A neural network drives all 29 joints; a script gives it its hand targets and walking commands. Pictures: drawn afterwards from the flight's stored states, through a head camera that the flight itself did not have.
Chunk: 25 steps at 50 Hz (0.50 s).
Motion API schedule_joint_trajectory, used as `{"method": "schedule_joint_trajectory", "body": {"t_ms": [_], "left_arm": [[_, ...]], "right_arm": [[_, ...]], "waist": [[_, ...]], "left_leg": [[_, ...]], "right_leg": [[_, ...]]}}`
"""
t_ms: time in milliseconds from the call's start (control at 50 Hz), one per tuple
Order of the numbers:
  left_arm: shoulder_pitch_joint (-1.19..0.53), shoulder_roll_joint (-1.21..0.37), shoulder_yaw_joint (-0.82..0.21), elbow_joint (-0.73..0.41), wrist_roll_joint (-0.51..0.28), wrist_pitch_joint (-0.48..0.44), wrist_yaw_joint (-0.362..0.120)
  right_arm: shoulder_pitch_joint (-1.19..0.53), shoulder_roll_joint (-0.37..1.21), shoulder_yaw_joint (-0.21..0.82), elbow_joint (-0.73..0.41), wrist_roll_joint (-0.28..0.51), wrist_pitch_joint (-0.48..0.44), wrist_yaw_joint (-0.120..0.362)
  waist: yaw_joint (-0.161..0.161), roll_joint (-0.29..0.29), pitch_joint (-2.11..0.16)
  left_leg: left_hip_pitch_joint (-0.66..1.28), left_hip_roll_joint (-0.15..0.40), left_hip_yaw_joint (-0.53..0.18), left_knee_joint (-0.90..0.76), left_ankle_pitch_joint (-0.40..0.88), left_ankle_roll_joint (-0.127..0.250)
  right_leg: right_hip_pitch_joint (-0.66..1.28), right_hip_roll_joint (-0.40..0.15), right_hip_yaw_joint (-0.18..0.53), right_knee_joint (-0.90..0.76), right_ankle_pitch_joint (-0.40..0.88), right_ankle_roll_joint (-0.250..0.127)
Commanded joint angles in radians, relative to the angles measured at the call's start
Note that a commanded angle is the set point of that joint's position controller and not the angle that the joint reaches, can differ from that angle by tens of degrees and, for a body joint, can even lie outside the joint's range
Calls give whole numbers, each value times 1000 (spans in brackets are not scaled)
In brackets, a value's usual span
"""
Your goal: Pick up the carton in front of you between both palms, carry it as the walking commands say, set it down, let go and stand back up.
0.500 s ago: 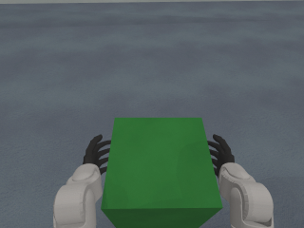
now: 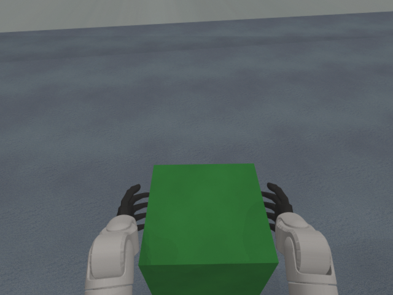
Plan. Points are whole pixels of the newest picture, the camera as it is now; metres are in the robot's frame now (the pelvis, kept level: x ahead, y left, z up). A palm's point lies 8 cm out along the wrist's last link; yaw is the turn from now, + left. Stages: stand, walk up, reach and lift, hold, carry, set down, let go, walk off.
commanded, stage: carry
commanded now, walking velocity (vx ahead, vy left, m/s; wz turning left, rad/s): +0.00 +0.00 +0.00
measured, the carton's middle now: (204, 237) +0.26 +0.00 -0.02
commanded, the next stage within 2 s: hold in 1.06 s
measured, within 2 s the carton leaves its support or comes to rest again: neither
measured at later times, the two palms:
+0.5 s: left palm (134, 224) +0.26 +0.14 +0.04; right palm (283, 222) +0.26 -0.16 +0.04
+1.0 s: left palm (135, 229) +0.25 +0.14 +0.04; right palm (287, 228) +0.25 -0.16 +0.04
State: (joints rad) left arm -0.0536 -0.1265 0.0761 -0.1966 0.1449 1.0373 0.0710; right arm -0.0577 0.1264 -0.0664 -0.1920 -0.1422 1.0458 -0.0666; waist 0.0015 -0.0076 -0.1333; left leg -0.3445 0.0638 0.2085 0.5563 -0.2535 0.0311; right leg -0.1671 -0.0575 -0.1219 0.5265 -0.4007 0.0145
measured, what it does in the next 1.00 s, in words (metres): stands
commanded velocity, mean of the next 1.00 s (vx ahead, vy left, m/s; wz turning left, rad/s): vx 0.00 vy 0.00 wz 0.00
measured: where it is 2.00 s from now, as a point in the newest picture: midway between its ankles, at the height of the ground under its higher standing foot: outside the picture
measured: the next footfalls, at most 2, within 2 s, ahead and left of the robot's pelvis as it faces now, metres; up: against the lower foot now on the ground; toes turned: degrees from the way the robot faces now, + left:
none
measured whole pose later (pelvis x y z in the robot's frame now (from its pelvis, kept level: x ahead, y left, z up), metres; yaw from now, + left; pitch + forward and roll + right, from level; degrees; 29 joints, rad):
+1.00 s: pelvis -0.04 -0.01 +0.00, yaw +0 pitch +2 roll +0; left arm -0.18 -0.14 0.16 0.14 0.22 0.74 0.02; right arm -0.19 0.14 -0.15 0.15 -0.22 0.74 -0.02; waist 0.00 0.00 -0.09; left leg -0.36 0.08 0.20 0.51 -0.17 0.03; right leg -0.21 -0.04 -0.13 0.53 -0.35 -0.01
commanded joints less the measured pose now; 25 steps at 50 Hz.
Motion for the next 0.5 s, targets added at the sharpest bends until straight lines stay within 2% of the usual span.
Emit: {"method": "schedule_joint_trajectory", "body": {"t_ms": [0, 160, 280, 360, 480], "left_arm": [[-431, -760, -567, -54, -241, -85, -182], [-461, -720, -446, 153, -143, -242, -203], [-562, -768, -407, 303, -124, -382, -234], [-598, -841, -448, 314, -140, -417, -253], [-566, -894, -503, 247, -169, -359, -259]], "right_arm": [[-431, 750, 554, -61, 231, -98, 170], [-477, 710, 441, 141, 148, -256, 197], [-580, 762, 406, 290, 127, -395, 234], [-614, 836, 445, 301, 141, -429, 255], [-573, 889, 496, 237, 169, -372, 259]], "waist": [[-3, -5, -199], [-3, 1, -176], [-4, 6, -175], [-5, 6, -203], [-6, 7, -223]], "left_leg": [[199, 110, -111, -29, 426, 5], [181, 112, -116, -59, 343, 1], [179, 111, -122, -81, 291, -3], [192, 113, -122, -82, 297, -3], [198, 115, -119, -76, 319, -1]], "right_leg": [[-16, -106, 67, -59, 484, -15], [-28, -100, 70, -82, 382, -23], [-36, -96, 75, -97, 312, -29], [-31, -94, 76, -89, 309, -30], [-33, -94, 77, -77, 323, -31]]}}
